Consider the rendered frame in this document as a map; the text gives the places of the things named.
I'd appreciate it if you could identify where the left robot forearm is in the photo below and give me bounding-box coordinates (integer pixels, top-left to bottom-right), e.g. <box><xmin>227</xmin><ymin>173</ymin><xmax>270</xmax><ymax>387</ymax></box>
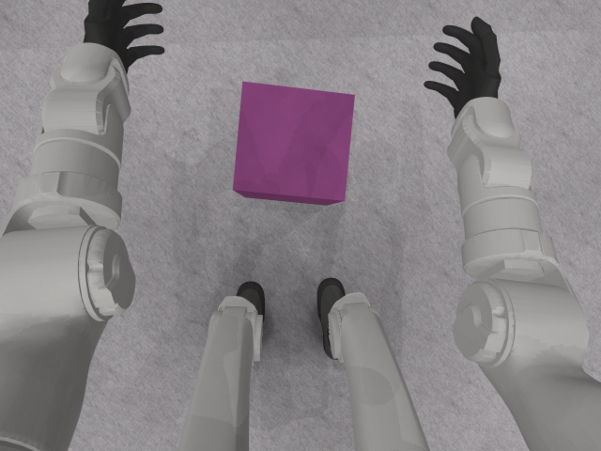
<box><xmin>0</xmin><ymin>42</ymin><xmax>131</xmax><ymax>238</ymax></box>

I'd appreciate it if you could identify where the carton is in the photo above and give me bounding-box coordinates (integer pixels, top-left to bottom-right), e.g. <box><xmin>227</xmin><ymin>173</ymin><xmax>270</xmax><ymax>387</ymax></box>
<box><xmin>233</xmin><ymin>82</ymin><xmax>355</xmax><ymax>206</ymax></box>

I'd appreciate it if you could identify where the right robot forearm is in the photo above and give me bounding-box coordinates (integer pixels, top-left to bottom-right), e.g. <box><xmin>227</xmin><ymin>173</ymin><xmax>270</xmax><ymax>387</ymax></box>
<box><xmin>447</xmin><ymin>97</ymin><xmax>589</xmax><ymax>354</ymax></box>

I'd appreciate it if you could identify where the robot right hand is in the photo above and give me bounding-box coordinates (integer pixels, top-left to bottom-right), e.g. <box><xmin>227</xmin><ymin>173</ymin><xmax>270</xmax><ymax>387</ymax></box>
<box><xmin>424</xmin><ymin>17</ymin><xmax>501</xmax><ymax>119</ymax></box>

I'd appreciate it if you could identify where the robot right upper arm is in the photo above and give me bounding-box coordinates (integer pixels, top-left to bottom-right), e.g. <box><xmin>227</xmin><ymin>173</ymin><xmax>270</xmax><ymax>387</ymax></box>
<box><xmin>452</xmin><ymin>277</ymin><xmax>601</xmax><ymax>451</ymax></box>

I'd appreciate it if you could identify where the robot left upper arm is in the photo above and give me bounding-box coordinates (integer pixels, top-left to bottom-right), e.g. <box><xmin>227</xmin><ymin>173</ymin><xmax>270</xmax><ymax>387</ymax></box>
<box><xmin>0</xmin><ymin>225</ymin><xmax>136</xmax><ymax>451</ymax></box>

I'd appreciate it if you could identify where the left robot foot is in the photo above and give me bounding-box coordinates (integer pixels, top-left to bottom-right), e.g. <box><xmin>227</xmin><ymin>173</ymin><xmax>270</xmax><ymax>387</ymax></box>
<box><xmin>237</xmin><ymin>282</ymin><xmax>265</xmax><ymax>322</ymax></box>

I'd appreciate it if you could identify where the right robot thigh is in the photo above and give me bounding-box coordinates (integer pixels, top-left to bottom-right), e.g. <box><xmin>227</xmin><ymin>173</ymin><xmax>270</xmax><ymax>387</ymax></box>
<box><xmin>328</xmin><ymin>303</ymin><xmax>430</xmax><ymax>451</ymax></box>

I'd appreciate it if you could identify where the robot left hand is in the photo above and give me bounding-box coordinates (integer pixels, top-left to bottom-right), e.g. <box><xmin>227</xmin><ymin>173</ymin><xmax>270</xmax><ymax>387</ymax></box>
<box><xmin>84</xmin><ymin>0</ymin><xmax>164</xmax><ymax>73</ymax></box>

